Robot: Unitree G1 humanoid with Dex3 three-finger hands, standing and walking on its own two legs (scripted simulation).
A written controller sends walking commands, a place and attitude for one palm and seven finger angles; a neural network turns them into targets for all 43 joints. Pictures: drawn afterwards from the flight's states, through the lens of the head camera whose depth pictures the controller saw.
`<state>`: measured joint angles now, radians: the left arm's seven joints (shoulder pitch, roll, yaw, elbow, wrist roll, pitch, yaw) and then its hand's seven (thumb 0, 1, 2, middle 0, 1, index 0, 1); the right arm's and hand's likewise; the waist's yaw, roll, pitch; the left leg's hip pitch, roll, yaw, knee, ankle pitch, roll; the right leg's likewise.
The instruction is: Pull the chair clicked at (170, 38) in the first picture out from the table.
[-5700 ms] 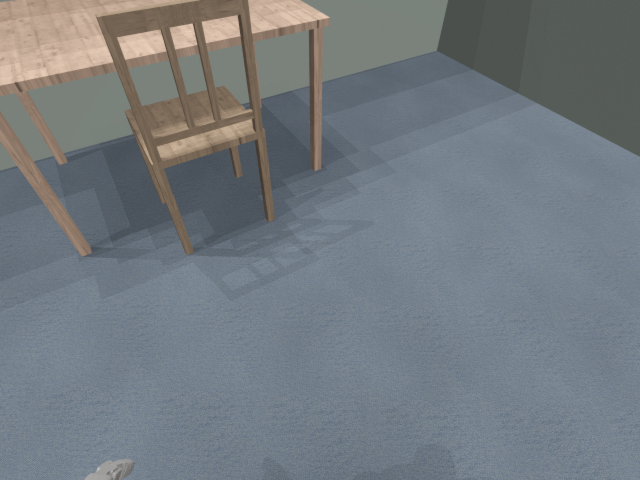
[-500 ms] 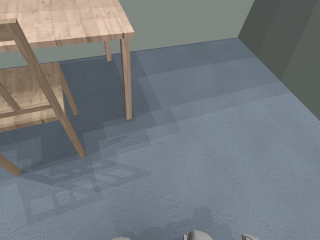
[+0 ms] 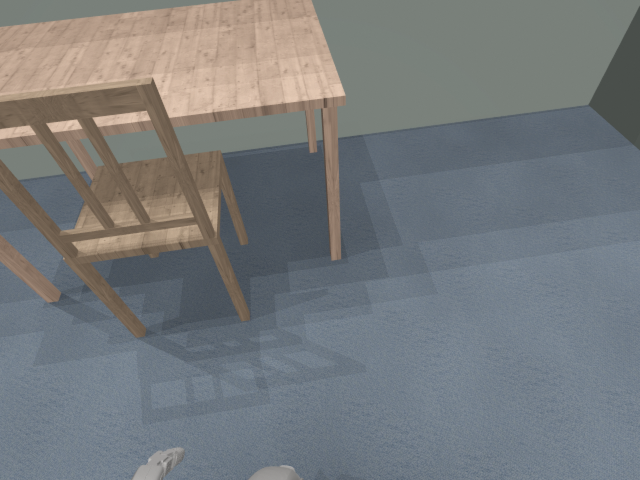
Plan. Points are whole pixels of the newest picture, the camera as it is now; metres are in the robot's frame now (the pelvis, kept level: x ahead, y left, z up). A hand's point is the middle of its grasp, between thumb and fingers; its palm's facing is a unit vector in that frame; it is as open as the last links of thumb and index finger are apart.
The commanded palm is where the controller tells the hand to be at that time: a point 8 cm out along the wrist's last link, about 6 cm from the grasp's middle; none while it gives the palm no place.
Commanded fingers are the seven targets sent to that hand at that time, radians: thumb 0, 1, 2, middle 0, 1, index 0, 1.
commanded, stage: turn to face it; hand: left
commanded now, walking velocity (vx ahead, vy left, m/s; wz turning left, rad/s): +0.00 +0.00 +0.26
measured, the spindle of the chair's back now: (77, 180) +0.72 +0.57 -0.07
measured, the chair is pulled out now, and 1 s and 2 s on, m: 0.00 0.00 0.00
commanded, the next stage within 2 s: take the last steps up to it in 0.04 s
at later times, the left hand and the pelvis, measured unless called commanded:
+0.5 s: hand out of the picture -0.02 +0.26 -0.17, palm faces +0.17 -0.97 -0.19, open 7.4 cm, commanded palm none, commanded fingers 0.00 0.90 0.90 -0.20 -0.30 -0.20 -0.30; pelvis +0.02 +0.06 +0.01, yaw +7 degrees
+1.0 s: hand (194, 419) +0.24 +0.22 -0.16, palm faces +0.16 -0.96 -0.22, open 7.2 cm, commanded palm none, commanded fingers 0.00 0.90 0.90 -0.20 -0.30 -0.20 -0.30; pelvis +0.19 +0.03 +0.00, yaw +7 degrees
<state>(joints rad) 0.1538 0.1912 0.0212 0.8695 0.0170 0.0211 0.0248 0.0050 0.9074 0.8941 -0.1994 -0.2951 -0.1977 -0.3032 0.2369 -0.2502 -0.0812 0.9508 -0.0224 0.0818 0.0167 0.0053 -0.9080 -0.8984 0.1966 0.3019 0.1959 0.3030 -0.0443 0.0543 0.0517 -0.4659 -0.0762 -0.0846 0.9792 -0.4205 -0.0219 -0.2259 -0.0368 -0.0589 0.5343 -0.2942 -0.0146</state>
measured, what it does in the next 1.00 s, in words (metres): walks ahead: left foot, then right foot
